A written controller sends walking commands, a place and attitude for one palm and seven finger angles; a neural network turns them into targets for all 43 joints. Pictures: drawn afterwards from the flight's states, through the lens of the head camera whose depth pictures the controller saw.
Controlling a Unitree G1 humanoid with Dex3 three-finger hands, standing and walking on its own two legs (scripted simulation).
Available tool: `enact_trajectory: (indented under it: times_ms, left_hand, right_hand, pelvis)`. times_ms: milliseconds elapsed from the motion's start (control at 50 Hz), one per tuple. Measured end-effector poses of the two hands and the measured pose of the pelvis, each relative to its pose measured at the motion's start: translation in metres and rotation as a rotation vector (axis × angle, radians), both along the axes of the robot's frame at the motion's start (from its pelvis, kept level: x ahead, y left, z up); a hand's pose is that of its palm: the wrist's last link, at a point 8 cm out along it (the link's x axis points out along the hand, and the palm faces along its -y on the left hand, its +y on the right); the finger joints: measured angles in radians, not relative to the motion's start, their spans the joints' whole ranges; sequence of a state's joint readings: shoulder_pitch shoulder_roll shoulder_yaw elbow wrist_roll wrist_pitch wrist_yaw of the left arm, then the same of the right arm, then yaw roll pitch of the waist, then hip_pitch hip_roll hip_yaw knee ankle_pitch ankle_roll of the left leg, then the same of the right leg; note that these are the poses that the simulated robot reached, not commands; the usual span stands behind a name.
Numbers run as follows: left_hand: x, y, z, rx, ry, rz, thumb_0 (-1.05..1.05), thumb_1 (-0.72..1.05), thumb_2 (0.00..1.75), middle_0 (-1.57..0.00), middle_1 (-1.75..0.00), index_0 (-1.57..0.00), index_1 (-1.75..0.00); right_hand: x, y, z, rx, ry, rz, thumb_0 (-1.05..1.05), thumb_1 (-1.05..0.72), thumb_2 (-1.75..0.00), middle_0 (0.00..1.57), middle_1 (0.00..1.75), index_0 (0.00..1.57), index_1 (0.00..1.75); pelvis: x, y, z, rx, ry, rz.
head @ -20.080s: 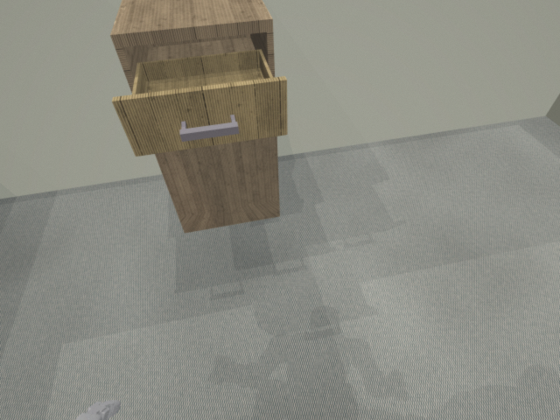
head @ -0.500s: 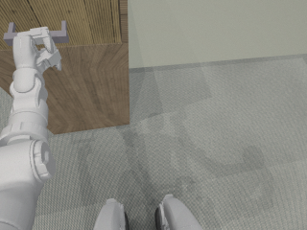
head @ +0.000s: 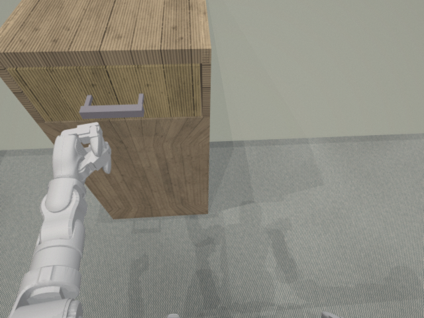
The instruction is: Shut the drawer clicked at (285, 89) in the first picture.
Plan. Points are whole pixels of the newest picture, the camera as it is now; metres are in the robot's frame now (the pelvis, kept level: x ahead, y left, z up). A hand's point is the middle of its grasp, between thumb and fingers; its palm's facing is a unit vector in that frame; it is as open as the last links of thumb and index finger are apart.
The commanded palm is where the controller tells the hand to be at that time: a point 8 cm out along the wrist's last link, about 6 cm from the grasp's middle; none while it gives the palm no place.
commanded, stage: draw the hand back to the body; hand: left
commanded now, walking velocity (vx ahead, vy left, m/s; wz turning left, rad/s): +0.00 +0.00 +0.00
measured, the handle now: (114, 105) +0.57 +0.23 +0.04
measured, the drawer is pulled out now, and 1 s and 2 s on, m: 0.00 0.00 0.00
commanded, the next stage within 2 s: step back with the hand held close in 1.08 s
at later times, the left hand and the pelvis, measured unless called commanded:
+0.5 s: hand (49, 212) +0.26 +0.22 +0.14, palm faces +0.30 -0.92 -0.26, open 3.3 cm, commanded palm +0.21 +0.26 +0.16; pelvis -0.02 -0.01 +0.04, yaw +1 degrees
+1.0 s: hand out of the picture +0.16 +0.23 +0.21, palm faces +0.43 -0.81 -0.40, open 3.3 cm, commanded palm +0.12 +0.27 +0.22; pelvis -0.01 -0.01 +0.04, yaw +1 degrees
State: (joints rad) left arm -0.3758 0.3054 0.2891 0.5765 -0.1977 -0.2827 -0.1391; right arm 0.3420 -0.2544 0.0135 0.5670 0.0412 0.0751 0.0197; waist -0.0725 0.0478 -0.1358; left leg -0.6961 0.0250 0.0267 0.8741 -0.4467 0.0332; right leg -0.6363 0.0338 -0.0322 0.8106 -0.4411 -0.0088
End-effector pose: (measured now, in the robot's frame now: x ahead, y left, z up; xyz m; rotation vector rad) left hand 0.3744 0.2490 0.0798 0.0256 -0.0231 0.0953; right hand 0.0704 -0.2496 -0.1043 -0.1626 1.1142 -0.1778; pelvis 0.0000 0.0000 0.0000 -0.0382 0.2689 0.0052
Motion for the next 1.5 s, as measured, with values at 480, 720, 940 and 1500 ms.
enact_trajectory:
  times_ms: [480, 720, 940, 1500]
  left_hand:
    - [-0.147, 0.014, 0.071, 0.231, 0.013, 0.198, 0.02, 0.90, 0.90, -1.40, -1.60, -1.40, -1.60]
    - [-0.206, 0.016, 0.109, 0.319, -0.053, 0.260, 0.02, 0.90, 0.90, -1.40, -1.60, -1.40, -1.60]
    - [-0.254, 0.020, 0.143, 0.432, -0.111, 0.318, 0.02, 0.89, 0.90, -1.40, -1.60, -1.40, -1.60]
    - [-0.244, 0.031, 0.123, 0.488, -0.019, 0.197, 0.02, 0.89, 0.90, -1.40, -1.60, -1.40, -1.60]
  right_hand:
    - [0.080, 0.019, 0.060, -0.001, -0.362, 0.121, 0.01, -0.90, -0.90, 0.20, 0.30, 0.21, 0.30]
    - [0.095, 0.024, 0.067, 0.019, -0.409, 0.171, 0.01, -0.90, -0.90, 0.20, 0.30, 0.21, 0.30]
    - [0.108, 0.025, 0.072, 0.021, -0.461, 0.187, 0.01, -0.90, -0.90, 0.20, 0.30, 0.21, 0.30]
    - [0.066, 0.012, 0.067, -0.043, -0.324, 0.069, 0.01, -0.90, -0.90, 0.20, 0.30, 0.21, 0.30]
  pelvis:
    - [-0.021, -0.009, 0.034, 0.033, -0.267, 0.019]
    - [-0.013, -0.010, 0.043, 0.038, -0.325, 0.017]
    - [-0.006, -0.011, 0.043, 0.034, -0.340, 0.019]
    - [-0.028, 0.006, 0.044, 0.025, -0.268, -0.007]
